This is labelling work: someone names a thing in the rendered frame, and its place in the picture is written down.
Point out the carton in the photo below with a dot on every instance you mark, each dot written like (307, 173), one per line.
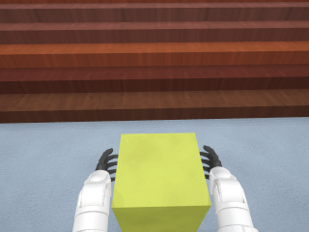
(160, 184)

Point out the left robot hand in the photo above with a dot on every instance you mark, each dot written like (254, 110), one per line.
(104, 164)

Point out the left robot forearm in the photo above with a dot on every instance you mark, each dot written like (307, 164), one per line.
(93, 204)

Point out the right robot hand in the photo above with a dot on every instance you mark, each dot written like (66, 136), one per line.
(212, 161)

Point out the right robot forearm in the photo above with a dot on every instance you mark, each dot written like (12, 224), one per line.
(230, 204)

